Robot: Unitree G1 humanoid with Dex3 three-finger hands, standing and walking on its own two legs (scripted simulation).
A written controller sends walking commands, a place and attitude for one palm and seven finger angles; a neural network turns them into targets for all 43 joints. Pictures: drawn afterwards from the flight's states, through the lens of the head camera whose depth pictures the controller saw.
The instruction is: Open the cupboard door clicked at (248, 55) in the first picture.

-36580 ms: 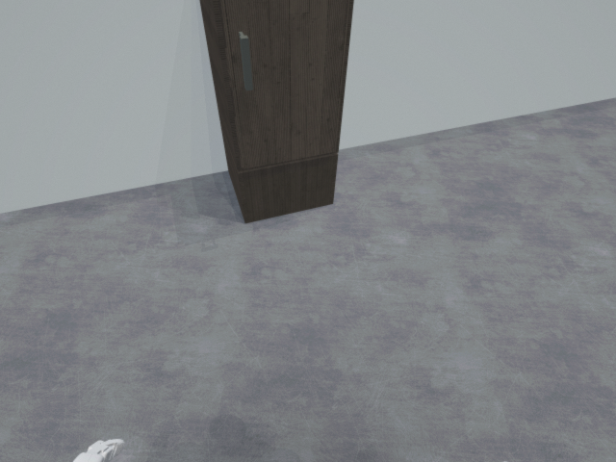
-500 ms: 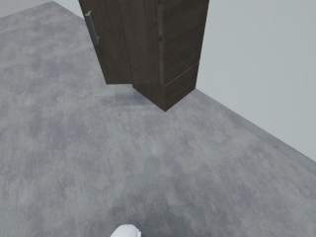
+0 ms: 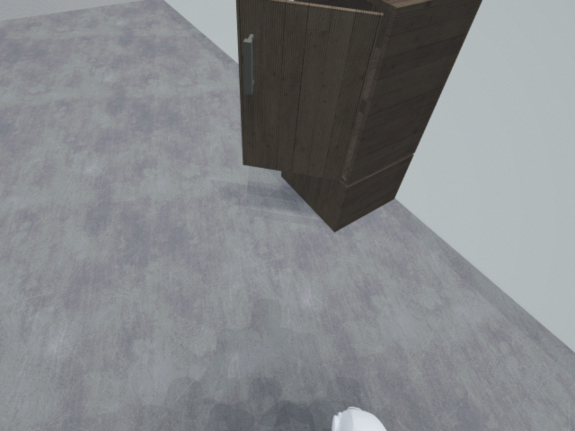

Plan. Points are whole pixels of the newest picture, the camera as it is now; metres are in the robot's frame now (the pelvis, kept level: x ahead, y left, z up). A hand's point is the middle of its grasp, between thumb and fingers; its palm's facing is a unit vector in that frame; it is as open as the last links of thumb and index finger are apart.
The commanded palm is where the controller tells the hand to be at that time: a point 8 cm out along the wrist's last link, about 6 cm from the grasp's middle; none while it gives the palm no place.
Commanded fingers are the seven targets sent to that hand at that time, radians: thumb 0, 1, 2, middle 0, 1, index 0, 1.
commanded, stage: take the last steps up to it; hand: left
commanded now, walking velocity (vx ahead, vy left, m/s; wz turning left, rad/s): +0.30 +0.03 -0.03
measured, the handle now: (250, 64) +1.05 +0.19 -0.03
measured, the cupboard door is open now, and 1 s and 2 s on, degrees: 46 46 46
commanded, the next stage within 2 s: come to a stop and stand still in 1.14 s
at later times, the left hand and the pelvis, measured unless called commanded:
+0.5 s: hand (215, 361) +0.25 +0.14 -0.17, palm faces +0.08 -0.97 -0.22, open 7.0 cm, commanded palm none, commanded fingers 0.00 0.90 0.90 -0.20 -0.30 -0.20 -0.30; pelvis +0.18 -0.05 +0.00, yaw +1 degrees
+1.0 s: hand (192, 309) +0.35 +0.21 -0.18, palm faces +0.06 -0.99 -0.16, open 7.4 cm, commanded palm none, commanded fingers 0.00 0.90 0.90 -0.20 -0.30 -0.20 -0.30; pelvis +0.35 +0.04 -0.01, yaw -1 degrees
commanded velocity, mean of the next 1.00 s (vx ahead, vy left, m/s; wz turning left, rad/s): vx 0.28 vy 0.05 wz -0.01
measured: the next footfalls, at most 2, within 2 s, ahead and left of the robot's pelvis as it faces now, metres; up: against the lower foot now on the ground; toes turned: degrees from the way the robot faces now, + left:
right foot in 0.30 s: +0.21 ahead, -0.12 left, +0.00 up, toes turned -6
left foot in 0.80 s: +0.41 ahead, +0.12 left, +0.00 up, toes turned +7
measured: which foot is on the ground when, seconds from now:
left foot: down 0.00-0.30, up 0.32-0.78, down 0.80-1.00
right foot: up 0.00-0.28, down 0.30-0.80, up 0.82-1.00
